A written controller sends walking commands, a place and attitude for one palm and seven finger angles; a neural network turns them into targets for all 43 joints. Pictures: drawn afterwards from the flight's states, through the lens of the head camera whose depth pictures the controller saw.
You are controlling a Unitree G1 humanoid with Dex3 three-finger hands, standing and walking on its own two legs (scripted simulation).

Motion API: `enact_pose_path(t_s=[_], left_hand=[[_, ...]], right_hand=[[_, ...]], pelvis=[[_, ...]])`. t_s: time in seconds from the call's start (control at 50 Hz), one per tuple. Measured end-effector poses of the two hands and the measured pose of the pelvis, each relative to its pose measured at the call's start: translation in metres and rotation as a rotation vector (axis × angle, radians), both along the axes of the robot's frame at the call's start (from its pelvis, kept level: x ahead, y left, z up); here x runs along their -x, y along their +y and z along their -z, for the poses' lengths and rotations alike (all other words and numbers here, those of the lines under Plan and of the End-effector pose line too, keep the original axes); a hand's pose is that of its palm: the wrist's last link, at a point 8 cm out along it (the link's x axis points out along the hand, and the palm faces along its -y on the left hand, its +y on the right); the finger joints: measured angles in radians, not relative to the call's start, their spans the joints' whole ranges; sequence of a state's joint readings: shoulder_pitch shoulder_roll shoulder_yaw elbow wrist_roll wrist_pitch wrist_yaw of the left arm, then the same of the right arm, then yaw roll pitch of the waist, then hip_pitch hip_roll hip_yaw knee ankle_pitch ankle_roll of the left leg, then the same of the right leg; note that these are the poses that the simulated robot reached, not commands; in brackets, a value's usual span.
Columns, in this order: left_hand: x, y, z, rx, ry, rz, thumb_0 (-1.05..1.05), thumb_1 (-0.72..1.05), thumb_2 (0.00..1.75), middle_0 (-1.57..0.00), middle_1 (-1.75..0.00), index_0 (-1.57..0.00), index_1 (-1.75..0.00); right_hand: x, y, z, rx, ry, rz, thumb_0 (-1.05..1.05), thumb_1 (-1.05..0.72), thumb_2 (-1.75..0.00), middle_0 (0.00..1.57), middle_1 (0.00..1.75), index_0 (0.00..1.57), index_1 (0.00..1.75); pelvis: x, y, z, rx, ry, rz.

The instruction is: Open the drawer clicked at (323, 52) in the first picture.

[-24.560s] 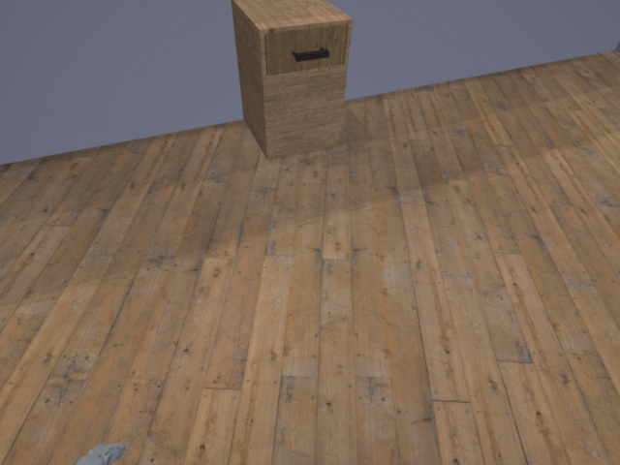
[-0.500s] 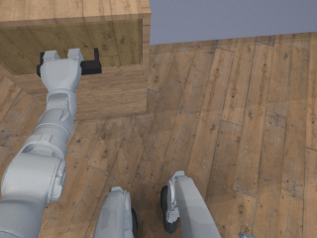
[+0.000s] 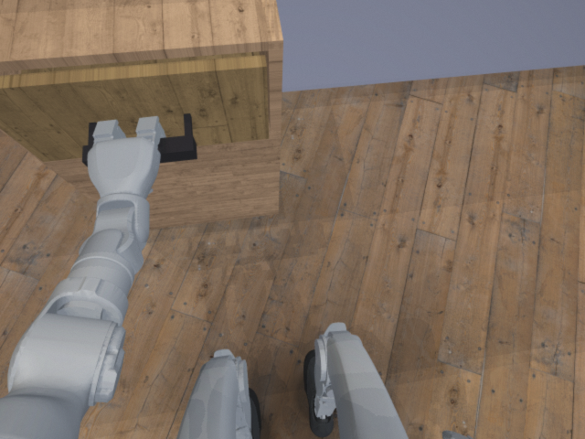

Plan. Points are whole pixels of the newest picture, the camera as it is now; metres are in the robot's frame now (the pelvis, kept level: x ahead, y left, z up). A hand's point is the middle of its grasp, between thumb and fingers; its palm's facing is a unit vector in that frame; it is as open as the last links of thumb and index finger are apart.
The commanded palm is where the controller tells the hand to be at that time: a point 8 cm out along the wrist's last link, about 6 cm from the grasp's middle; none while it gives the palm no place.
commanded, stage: pull the drawer open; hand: left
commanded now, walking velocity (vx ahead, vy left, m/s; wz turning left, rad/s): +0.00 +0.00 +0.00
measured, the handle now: (141, 139) +0.55 +0.19 -0.06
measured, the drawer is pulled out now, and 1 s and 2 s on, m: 0.02 0.13 0.25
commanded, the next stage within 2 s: none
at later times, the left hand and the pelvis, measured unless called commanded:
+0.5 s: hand (142, 217) +0.43 +0.19 -0.07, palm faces -0.06 -0.04 -1.00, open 6.3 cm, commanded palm +0.39 +0.18 -0.02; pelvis +0.00 +0.00 +0.01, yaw +1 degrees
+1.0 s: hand (142, 253) +0.37 +0.18 -0.07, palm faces -0.06 -0.05 -1.00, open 6.3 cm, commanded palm +0.34 +0.18 -0.02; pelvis +0.00 -0.01 +0.02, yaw +1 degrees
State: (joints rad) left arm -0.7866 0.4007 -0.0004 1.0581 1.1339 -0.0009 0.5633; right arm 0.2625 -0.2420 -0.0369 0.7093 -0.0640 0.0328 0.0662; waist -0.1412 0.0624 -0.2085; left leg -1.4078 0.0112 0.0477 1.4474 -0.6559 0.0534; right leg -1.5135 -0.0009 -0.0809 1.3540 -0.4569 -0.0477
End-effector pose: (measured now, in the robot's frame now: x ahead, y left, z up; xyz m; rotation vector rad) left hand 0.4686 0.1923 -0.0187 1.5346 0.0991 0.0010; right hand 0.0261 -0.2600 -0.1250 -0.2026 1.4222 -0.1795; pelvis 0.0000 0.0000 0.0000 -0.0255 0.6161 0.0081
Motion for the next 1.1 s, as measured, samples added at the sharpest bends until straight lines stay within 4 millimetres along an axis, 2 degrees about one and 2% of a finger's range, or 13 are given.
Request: enact_pose_path(t_s=[0.38, 0.7, 1.1], left_hand=[[0.044, -0.003, 0.000, 0.005, -0.006, 0.005, 0.01, 0.66, 0.75, -0.30, -1.35, -0.34, -1.29], [0.085, -0.006, 0.000, 0.008, 0.000, 0.001, 0.01, 0.66, 0.75, -0.30, -1.35, -0.34, -1.29], [0.124, -0.009, -0.001, 0.011, 0.011, -0.010, 0.01, 0.66, 0.75, -0.29, -1.34, -0.34, -1.29]], right_hand=[[-0.053, -0.002, -0.004, -0.009, -0.109, -0.060, 0.00, -0.91, -0.89, 0.20, 0.30, 0.20, 0.30], [-0.068, 0.004, -0.006, -0.037, -0.139, -0.074, 0.00, -0.91, -0.89, 0.20, 0.30, 0.20, 0.30], [-0.095, 0.004, -0.011, -0.044, -0.220, -0.094, 0.01, -0.91, -0.89, 0.20, 0.30, 0.20, 0.30]], pelvis=[[-0.004, -0.002, -0.010, -0.014, -0.038, -0.008], [-0.004, -0.004, -0.017, -0.025, -0.069, -0.007], [-0.005, -0.007, -0.020, -0.035, -0.093, 0.000]])
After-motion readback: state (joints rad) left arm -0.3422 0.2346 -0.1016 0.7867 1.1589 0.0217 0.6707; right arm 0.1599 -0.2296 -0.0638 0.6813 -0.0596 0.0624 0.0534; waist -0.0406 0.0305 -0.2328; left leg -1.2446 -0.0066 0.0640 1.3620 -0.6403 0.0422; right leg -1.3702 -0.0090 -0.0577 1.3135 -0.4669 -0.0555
